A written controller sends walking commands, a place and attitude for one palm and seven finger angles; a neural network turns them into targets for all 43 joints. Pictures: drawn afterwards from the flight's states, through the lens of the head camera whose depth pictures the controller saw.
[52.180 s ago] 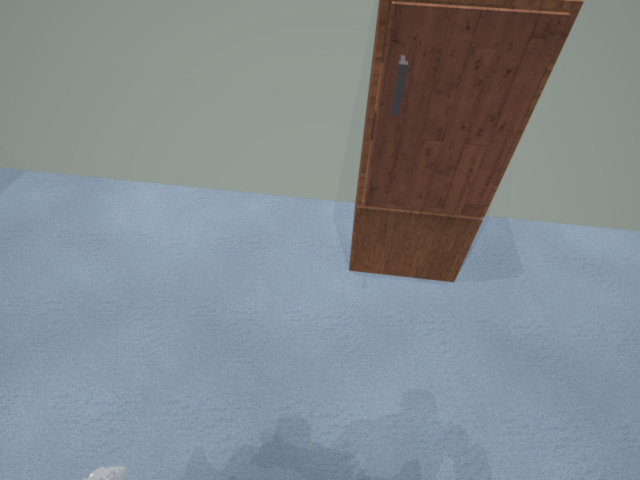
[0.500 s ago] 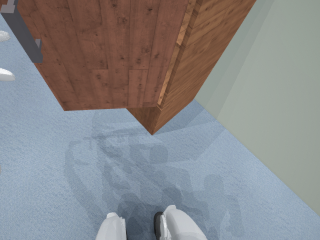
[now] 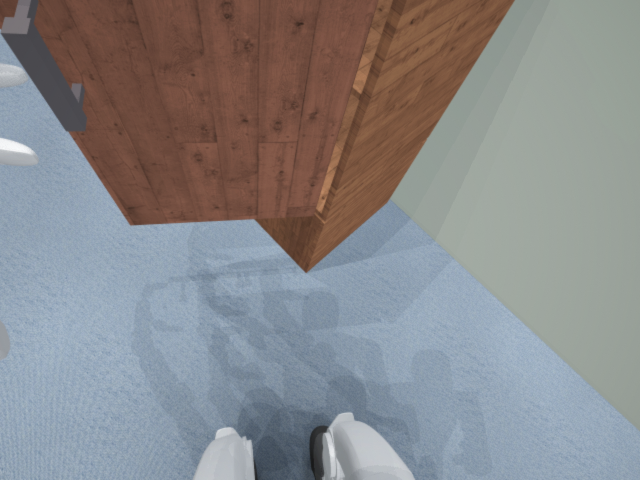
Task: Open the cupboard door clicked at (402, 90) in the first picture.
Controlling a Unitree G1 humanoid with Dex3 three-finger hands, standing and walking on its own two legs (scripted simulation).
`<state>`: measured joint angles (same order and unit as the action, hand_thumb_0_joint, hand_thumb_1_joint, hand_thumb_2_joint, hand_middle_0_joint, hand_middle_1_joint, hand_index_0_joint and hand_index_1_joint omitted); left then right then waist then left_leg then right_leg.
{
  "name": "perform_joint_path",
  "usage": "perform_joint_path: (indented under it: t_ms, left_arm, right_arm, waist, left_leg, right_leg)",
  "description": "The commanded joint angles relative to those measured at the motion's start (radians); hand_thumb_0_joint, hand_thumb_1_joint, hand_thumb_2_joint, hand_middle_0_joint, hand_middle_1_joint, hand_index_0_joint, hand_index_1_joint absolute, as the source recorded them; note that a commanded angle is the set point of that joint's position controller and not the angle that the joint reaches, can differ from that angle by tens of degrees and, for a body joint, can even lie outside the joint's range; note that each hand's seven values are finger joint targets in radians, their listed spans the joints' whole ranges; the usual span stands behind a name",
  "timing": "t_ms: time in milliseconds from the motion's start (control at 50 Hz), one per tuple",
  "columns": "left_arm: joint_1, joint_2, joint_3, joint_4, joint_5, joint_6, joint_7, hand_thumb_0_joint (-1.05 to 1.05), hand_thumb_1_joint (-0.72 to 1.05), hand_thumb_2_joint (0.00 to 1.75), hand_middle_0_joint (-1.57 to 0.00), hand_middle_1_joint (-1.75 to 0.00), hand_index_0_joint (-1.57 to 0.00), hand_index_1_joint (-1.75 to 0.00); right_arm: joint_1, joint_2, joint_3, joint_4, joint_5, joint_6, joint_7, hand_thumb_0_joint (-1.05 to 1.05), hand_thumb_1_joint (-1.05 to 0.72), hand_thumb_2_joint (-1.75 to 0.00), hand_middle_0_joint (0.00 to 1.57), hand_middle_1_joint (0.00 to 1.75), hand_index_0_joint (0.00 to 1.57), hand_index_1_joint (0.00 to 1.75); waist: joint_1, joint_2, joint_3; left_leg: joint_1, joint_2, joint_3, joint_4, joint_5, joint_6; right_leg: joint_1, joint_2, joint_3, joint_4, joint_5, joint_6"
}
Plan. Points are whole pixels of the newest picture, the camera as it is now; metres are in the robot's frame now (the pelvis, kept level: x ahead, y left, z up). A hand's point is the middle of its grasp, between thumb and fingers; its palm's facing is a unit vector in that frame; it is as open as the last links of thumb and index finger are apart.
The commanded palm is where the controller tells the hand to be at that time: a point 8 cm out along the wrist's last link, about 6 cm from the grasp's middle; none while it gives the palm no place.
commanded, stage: slide the fingers in behind the handle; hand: left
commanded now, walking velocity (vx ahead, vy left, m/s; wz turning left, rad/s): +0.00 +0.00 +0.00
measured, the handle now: (53, 67) +0.56 +0.24 +0.10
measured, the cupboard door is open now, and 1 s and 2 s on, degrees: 53 53 54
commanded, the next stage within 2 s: close the thumb around the handle in 1.68 s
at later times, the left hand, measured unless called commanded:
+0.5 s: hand (16, 104) +0.50 +0.26 +0.10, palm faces +0.01 -1.00 -0.02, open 14.0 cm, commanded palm +0.49 +0.31 +0.10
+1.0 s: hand (38, 105) +0.50 +0.25 +0.10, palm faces +0.00 -1.00 -0.01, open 14.0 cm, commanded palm +0.48 +0.28 +0.10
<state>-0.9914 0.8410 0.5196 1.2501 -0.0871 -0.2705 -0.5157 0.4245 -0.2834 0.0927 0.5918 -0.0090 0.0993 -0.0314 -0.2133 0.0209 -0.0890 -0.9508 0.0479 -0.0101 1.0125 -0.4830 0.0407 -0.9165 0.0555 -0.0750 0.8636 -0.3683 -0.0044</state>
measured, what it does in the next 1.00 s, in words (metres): stands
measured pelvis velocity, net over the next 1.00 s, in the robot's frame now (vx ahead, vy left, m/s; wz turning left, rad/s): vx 0.00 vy -0.01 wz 0.01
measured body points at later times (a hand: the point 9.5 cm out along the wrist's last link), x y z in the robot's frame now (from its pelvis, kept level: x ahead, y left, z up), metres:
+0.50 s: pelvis +0.00 -0.01 +0.00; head +0.14 +0.03 +0.43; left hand +0.50 +0.32 +0.11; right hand +0.00 -0.28 -0.09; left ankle -0.01 +0.08 -0.68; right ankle +0.01 -0.13 -0.68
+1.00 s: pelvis +0.00 -0.01 +0.01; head +0.13 +0.03 +0.44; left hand +0.50 +0.30 +0.11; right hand -0.01 -0.27 -0.09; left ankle -0.01 +0.08 -0.68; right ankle +0.01 -0.13 -0.68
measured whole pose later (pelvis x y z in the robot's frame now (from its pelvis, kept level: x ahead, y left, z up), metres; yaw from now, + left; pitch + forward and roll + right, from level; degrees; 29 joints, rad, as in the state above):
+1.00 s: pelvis +0.00 -0.01 +0.01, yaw +0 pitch +21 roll -4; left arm -0.92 0.68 0.46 1.18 -0.12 -0.31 -0.42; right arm 0.43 -0.28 0.07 0.61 -0.01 0.08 -0.02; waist -0.19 0.02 -0.10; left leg -0.88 0.04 0.00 0.97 -0.47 0.04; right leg -0.86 0.05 -0.06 0.85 -0.37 -0.01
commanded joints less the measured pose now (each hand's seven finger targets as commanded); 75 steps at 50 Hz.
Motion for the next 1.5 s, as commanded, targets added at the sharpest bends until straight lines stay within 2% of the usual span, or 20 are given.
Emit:
perform_joint_path:
  t_ms: [0,40,160,300,400,520,580,620,640,800,820,860,1100,1160,1220,1300,1320,1400,1420,1480]
  left_arm:
    - [-0.398,0.331,0.049,-0.244,-0.027,-0.076,0.015,0.0,-0.5,0.3,-0.3,-1.2,-0.3,-1.2]
    - [-0.356,0.346,0.068,-0.235,-0.027,-0.075,0.013,0.0,-0.5,0.3,-0.3,-1.2,-0.3,-1.2]
    - [-0.338,0.285,0.033,-0.224,-0.046,-0.064,0.005,0.0,-0.5,0.3,-0.3,-1.2,-0.3,-1.2]
    - [-0.364,0.217,-0.003,-0.282,-0.057,-0.089,0.024,0.0,-0.5,0.3,-0.3,-1.2,-0.3,-1.2]
    - [-0.35,0.231,0.01,-0.236,-0.051,-0.078,0.042,0.0,-0.5,0.3,-0.3,-1.2,-0.3,-1.2]
    - [-0.398,0.201,-0.022,-0.267,-0.041,-0.099,0.063,0.0,-0.5,0.3,-0.3,-1.2,-0.3,-1.2]
    - [-0.389,0.218,-0.003,-0.23,-0.046,-0.09,0.064,0.0,-0.5,0.3,-0.3,-1.2,-0.3,-1.2]
    - [-0.376,0.218,0.002,-0.24,-0.043,-0.092,0.065,0.0,-0.5,0.3,-0.3,-1.2,-0.3,-1.2]
    - [-0.354,0.218,0.005,-0.222,-0.042,-0.086,0.065,0.0,-0.5,0.3,-0.3,-1.2,-0.3,-1.2]
    - [-0.345,0.154,-0.019,-0.277,-0.061,-0.095,0.074,0.0,-0.5,0.3,-0.3,-1.2,-0.3,-1.2]
    - [-0.343,0.18,-0.002,-0.279,-0.056,-0.096,0.079,0.0,-0.5,0.3,-0.3,-1.2,-0.3,-1.2]
    - [-0.325,0.156,-0.012,-0.26,-0.056,-0.092,0.083,0.0,-0.5,0.3,-0.3,-1.2,-0.3,-1.2]
    - [-0.395,0.046,-0.082,-0.286,-0.054,-0.11,0.131,0.0,-0.5,0.3,-0.3,-1.2,-0.3,-1.2]
    - [-0.403,0.082,-0.057,-0.24,-0.041,-0.105,0.15,0.0,-0.5,0.3,-0.3,-1.2,-0.3,-1.2]
    - [-0.419,0.078,-0.059,-0.29,-0.031,-0.121,0.164,0.0,-0.5,0.3,-0.3,-1.2,-0.3,-1.2]
    - [-0.423,0.012,-0.096,-0.328,-0.043,-0.131,0.164,0.0,-0.5,0.3,-0.3,-1.2,-0.3,-1.2]
    - [-0.399,0.065,-0.051,-0.319,-0.041,-0.13,0.167,0.0,-0.5,0.3,-0.3,-1.2,-0.3,-1.2]
    - [-0.376,0.026,-0.08,-0.268,-0.039,-0.108,0.171,0.0,-0.5,0.3,-0.3,-1.2,-0.3,-1.2]
    - [-0.413,0.033,-0.081,-0.306,-0.036,-0.113,0.176,0.0,-0.5,0.3,-0.3,-1.2,-0.3,-1.2]
    - [-0.373,0.04,-0.061,-0.296,-0.034,-0.119,0.185,0.0,-0.5,0.3,-0.3,-1.2,-0.3,-1.2]
  right_arm:
    - [0.203,-0.216,-0.085,-0.032,0.0,-0.008,-0.013,0.0,-0.9,-0.9,0.2,0.3,0.2,0.3]
    - [0.197,-0.218,-0.089,-0.032,0.0,-0.008,-0.01,0.0,-0.9,-0.9,0.2,0.3,0.2,0.3]
    - [0.189,-0.214,-0.09,-0.036,0.006,-0.003,-0.008,0.0,-0.9,-0.9,0.2,0.3,0.2,0.3]
    - [0.185,-0.207,-0.094,-0.036,0.001,-0.01,-0.005,0.0,-0.9,-0.9,0.2,0.3,0.2,0.3]
    - [0.174,-0.205,-0.089,-0.038,0.004,-0.015,-0.006,0.0,-0.9,-0.9,0.2,0.3,0.2,0.3]
    - [0.169,-0.199,-0.091,-0.032,0.004,-0.024,-0.008,0.0,-0.9,-0.9,0.2,0.3,0.2,0.3]
    - [0.172,-0.204,-0.089,-0.029,0.005,-0.029,-0.008,0.0,-0.9,-0.9,0.2,0.3,0.2,0.3]
    - [0.174,-0.202,-0.091,-0.031,0.003,-0.029,-0.008,0.0,-0.9,-0.9,0.2,0.3,0.2,0.3]
    - [0.176,-0.203,-0.089,-0.033,0.003,-0.029,-0.008,0.0,-0.9,-0.9,0.2,0.3,0.2,0.3]
    - [0.174,-0.197,-0.097,-0.038,0.002,-0.031,0.0,0.0,-0.9,-0.9,0.2,0.3,0.2,0.3]
    - [0.174,-0.199,-0.098,-0.032,0.003,-0.029,-0.001,0.0,-0.9,-0.9,0.2,0.3,0.2,0.3]
    - [0.174,-0.197,-0.099,-0.033,0.003,-0.029,0.001,0.0,-0.9,-0.9,0.2,0.3,0.2,0.3]
    - [0.171,-0.192,-0.103,-0.019,-0.003,-0.044,0.003,0.0,-0.9,-0.9,0.2,0.3,0.2,0.3]
    - [0.169,-0.195,-0.101,-0.012,-0.003,-0.047,0.001,0.0,-0.9,-0.9,0.2,0.3,0.2,0.3]
    - [0.177,-0.191,-0.103,-0.013,-0.008,-0.053,0.004,0.0,-0.9,-0.9,0.2,0.3,0.2,0.3]
    - [0.175,-0.184,-0.106,-0.016,-0.008,-0.054,0.01,0.0,-0.9,-0.9,0.2,0.3,0.2,0.3]
    - [0.179,-0.19,-0.109,-0.011,-0.008,-0.05,0.01,0.0,-0.9,-0.9,0.2,0.3,0.2,0.3]
    - [0.173,-0.187,-0.103,-0.018,-0.005,-0.046,0.009,0.0,-0.9,-0.9,0.2,0.3,0.2,0.3]
    - [0.17,-0.186,-0.105,-0.015,-0.005,-0.047,0.01,0.0,-0.9,-0.9,0.2,0.3,0.2,0.3]
    - [0.176,-0.184,-0.108,-0.015,-0.006,-0.048,0.011,0.0,-0.9,-0.9,0.2,0.3,0.2,0.3]
  waist:
    - [0.018,0.261,-0.512]
    - [0.033,0.27,-0.52]
    - [0.021,0.209,-0.469]
    - [0.023,0.244,-0.495]
    - [0.025,0.172,-0.449]
    - [0.015,0.229,-0.478]
    - [0.013,0.172,-0.461]
    - [0.026,0.211,-0.495]
    - [0.027,0.177,-0.473]
    - [0.029,0.184,-0.478]
    - [0.035,0.194,-0.486]
    - [0.033,0.16,-0.461]
    - [0.01,0.185,-0.444]
    - [0.01,0.147,-0.422]
    - [0.021,0.207,-0.492]
    - [0.015,0.213,-0.517]
    - [0.03,0.204,-0.525]
    - [0.021,0.156,-0.443]
    - [0.019,0.193,-0.473]
    - [0.031,0.17,-0.48]
  left_leg:
    - [0.462,0.0,-0.073,-0.101,0.624,-0.041]
    - [0.474,0.001,-0.073,-0.102,0.638,-0.047]
    - [0.427,-0.003,-0.06,-0.116,0.571,-0.028]
    - [0.466,-0.006,-0.062,-0.118,0.587,-0.031]
    - [0.366,-0.014,-0.047,-0.125,0.49,-0.014]
    - [0.423,-0.011,-0.053,-0.127,0.497,-0.023]
    - [0.366,-0.013,-0.046,-0.127,0.45,-0.012]
    - [0.399,-0.014,-0.047,-0.125,0.492,-0.018]
    - [0.379,-0.013,-0.047,-0.126,0.494,-0.016]
    - [0.4,-0.016,-0.041,-0.134,0.506,-0.013]
    - [0.406,-0.013,-0.043,-0.136,0.51,-0.018]
    - [0.388,-0.014,-0.042,-0.138,0.49,-0.015]
    - [0.456,-0.012,-0.064,-0.147,0.496,-0.026]
    - [0.402,-0.013,-0.063,-0.147,0.432,-0.023]
    - [0.473,-0.012,-0.07,-0.141,0.522,-0.035]
    - [0.503,-0.011,-0.067,-0.131,0.579,-0.037]
    - [0.506,-0.008,-0.071,-0.132,0.59,-0.043]
    - [0.438,-0.013,-0.065,-0.147,0.519,-0.029]
    - [0.461,-0.013,-0.062,-0.147,0.52,-0.031]
    - [0.458,-0.013,-0.06,-0.145,0.541,-0.032]
  right_leg:
    - [0.183,0.026,0.02,-0.043,0.334,-0.019]
    - [0.189,0.025,0.02,-0.047,0.335,-0.017]
    - [0.216,0.025,0.025,-0.06,0.339,-0.014]
    - [0.208,0.021,0.028,-0.056,0.341,-0.02]
    - [0.265,0.017,0.042,-0.062,0.338,-0.017]
    - [0.229,0.014,0.041,-0.061,0.318,-0.015]
    - [0.264,0.013,0.049,-0.067,0.313,-0.012]
    - [0.265,0.013,0.046,-0.058,0.337,-0.016]
    - [0.271,0.013,0.044,-0.059,0.343,-0.015]
    - [0.284,0.014,0.046,-0.065,0.362,-0.018]
    - [0.282,0.012,0.045,-0.064,0.359,-0.016]
    - [0.282,0.014,0.043,-0.068,0.349,-0.015]
    - [0.2,0.012,0.03,-0.068,0.292,-0.02]
    - [0.21,0.009,0.035,-0.069,0.264,-0.016]
    - [0.209,0.009,0.031,-0.055,0.304,-0.021]
    - [0.213,0.012,0.029,-0.052,0.34,-0.021]
    - [0.222,0.012,0.028,-0.054,0.342,-0.02]
    - [0.227,0.011,0.028,-0.063,0.318,-0.019]
    - [0.225,0.01,0.032,-0.063,0.32,-0.017]
    - [0.248,0.01,0.031,-0.061,0.34,-0.018]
